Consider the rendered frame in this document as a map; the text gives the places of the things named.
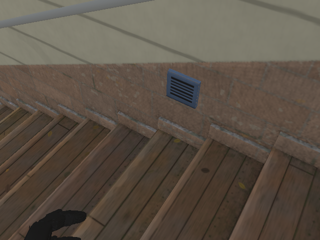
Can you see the left robot hand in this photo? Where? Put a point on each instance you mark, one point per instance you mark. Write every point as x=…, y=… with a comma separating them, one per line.
x=42, y=230

